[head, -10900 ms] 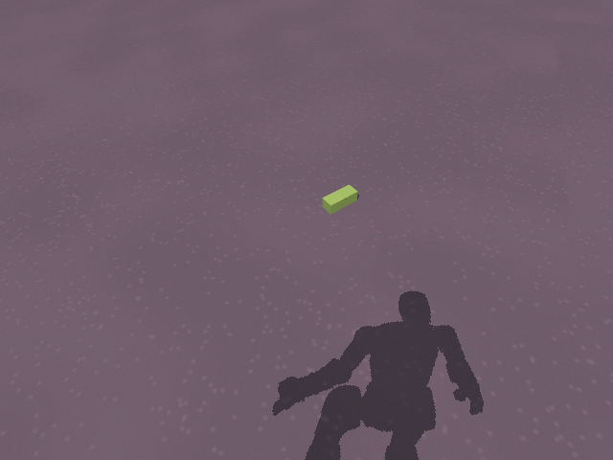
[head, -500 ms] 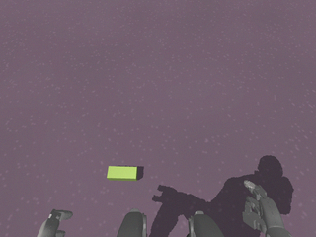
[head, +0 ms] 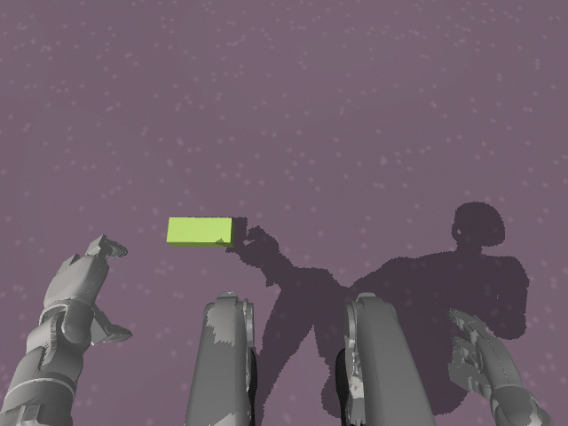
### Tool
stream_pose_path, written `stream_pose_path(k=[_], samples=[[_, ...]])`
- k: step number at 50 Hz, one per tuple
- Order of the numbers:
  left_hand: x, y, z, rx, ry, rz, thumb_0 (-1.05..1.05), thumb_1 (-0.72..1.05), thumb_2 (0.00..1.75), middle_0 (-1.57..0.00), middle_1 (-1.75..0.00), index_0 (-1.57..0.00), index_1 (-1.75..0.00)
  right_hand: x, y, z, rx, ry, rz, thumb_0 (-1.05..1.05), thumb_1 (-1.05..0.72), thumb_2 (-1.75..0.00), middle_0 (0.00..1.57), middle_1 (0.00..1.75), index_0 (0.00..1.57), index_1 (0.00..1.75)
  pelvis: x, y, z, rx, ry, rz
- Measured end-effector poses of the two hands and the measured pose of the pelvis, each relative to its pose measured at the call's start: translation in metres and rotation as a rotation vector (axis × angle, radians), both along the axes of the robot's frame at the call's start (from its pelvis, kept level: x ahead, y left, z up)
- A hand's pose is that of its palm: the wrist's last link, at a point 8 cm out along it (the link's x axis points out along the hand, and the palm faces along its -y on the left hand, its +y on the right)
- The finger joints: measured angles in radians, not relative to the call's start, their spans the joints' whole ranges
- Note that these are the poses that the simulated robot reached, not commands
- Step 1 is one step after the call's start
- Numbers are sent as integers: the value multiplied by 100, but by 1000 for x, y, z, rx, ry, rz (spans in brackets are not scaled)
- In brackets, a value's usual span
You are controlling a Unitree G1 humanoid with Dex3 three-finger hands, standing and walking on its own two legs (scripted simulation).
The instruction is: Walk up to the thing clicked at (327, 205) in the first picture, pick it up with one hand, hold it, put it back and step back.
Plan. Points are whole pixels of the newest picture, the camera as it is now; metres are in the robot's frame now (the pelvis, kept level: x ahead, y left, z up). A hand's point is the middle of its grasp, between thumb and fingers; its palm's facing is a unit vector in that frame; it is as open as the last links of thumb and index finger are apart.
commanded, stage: rise first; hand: left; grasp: from above
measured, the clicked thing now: (202, 232) +0.49 +0.25 -0.47
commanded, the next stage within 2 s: none
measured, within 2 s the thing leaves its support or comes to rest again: neither
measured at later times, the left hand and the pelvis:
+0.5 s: hand (141, 257) +0.38 +0.32 -0.26, palm faces -0.48 -0.14 -0.87, open 14.2 cm; pelvis -0.04 +0.01 -0.12, yaw -4 degrees
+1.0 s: hand (153, 243) +0.42 +0.32 -0.32, palm faces -0.47 +0.00 -0.88, open 14.2 cm; pelvis -0.03 +0.01 -0.16, yaw -6 degrees
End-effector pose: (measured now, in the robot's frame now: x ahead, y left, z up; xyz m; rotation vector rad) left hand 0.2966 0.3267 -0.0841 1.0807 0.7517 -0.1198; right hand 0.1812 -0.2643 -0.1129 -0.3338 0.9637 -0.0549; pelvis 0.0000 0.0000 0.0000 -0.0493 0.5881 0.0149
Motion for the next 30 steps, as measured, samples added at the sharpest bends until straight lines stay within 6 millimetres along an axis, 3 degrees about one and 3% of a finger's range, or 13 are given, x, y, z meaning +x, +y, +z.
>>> stream_pose_path(k=[8, 17, 23, 30], samples=[[41, -1, -49, 97, -19, -155, 0, -58, 102, -10, -107, -9, -107, -65, -4, -65, -2, 176, -40, 1, -93, -90, 20, 30, 20, 30, -21, -1, -54, -15, 8, -11], [70, -4, -91, 157, -60, -302, 0, -54, 103, -8, -104, -8, -104, -132, -9, -99, -39, 326, -99, 1, -89, -89, 20, 30, 20, 30, -35, 2, -98, -41, -14, -23], [88, -5, -112, 200, -91, -363, 0, -53, 104, -7, -101, -6, -101, -155, -11, -110, -69, 394, -115, 1, -88, -89, 20, 30, 20, 30, -38, 5, -118, -55, -21, -26], [105, -8, -134, 243, -102, -414, 0, -54, 104, -7, -98, -6, -99, -161, -11, -122, -90, 436, -115, 1, -88, -89, 20, 30, 20, 30, -36, 7, -136, -67, -19, -28]])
